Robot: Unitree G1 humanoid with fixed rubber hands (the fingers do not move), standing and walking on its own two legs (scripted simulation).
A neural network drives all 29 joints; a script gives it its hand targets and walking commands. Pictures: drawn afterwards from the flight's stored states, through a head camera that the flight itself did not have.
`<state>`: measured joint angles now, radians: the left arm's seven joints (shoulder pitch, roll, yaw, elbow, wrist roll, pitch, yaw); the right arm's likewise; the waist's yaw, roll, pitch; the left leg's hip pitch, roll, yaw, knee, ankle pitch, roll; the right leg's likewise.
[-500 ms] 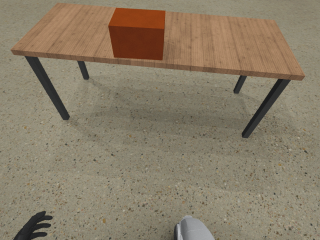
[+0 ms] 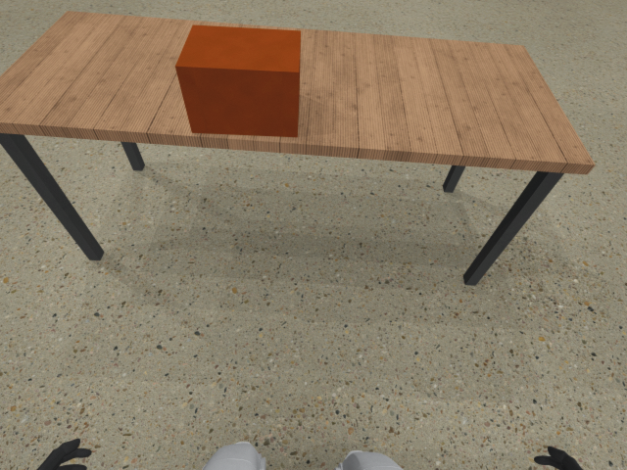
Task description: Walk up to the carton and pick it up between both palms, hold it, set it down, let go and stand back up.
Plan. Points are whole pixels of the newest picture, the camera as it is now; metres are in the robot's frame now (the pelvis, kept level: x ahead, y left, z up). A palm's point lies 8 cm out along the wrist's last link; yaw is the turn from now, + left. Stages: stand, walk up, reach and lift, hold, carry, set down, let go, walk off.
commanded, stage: walk up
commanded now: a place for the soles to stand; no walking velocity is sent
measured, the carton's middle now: (246, 82) +0.90 +0.18 -0.03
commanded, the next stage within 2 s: none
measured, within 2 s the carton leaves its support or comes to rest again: neither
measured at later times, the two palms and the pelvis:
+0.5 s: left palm out of the picture +0.10 +0.32 -0.07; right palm out of the picture +0.07 -0.33 -0.10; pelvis +0.00 -0.01 +0.01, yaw -3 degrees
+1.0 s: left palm (58, 438) +0.15 +0.32 -0.07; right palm out of the picture +0.11 -0.33 -0.08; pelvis +0.02 +0.00 +0.02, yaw -2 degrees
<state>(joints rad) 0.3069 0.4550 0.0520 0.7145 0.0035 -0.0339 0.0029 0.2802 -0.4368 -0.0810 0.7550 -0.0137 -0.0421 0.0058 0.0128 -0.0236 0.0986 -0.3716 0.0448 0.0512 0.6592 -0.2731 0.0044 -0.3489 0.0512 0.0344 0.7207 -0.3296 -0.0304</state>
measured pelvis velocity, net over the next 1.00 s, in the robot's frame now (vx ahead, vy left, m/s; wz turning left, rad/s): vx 0.02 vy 0.00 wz -0.04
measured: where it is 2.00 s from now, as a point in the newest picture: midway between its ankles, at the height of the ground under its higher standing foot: (269, 446)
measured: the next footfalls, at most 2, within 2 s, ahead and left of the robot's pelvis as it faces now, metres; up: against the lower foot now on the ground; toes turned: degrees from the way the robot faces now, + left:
left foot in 1.58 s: +0.23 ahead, +0.21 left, +0.00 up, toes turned +1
right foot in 1.98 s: +0.34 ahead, -0.02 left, +0.00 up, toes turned -4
